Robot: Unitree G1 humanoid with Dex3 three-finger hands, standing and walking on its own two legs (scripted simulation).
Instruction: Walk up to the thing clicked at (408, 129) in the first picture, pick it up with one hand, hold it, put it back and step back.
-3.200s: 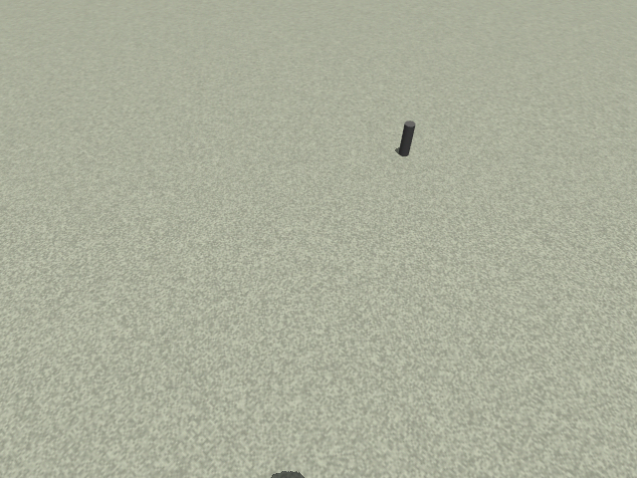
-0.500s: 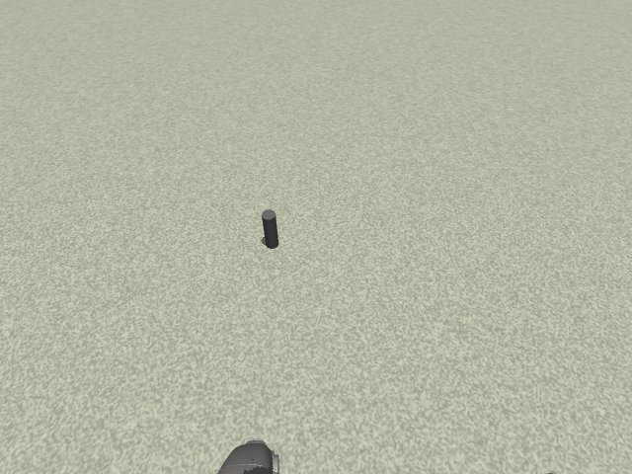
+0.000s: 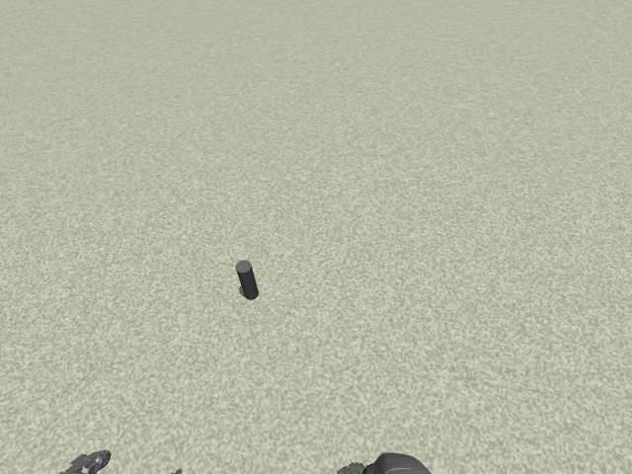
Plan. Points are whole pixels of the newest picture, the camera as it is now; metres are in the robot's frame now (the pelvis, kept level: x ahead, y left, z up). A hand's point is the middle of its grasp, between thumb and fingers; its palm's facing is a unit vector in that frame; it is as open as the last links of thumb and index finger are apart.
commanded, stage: walk up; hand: left
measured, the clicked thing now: (247, 280) +0.80 +0.24 -0.67
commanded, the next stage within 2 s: none
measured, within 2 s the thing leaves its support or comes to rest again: neither
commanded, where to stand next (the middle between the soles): +0.45 +0.03 m, yaw +1 degrees
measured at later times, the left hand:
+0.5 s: hand (107, 425) +0.22 +0.32 -0.15, palm faces -0.05 -0.93 -0.36, open 7.4 cm
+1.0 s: hand (157, 298) +0.41 +0.28 -0.11, palm faces -0.04 -0.90 -0.43, open 7.4 cm
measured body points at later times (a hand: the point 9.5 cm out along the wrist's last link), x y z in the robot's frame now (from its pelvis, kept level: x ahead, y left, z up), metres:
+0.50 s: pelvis +0.18 +0.04 +0.01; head +0.19 +0.06 +0.45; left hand +0.22 +0.37 -0.12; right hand +0.24 -0.29 -0.09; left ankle +0.22 +0.16 -0.72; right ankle +0.17 -0.10 -0.66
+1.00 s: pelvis +0.33 +0.01 +0.01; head +0.36 -0.02 +0.46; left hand +0.41 +0.33 -0.08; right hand +0.41 -0.31 -0.12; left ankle +0.38 +0.16 -0.68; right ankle +0.38 -0.11 -0.72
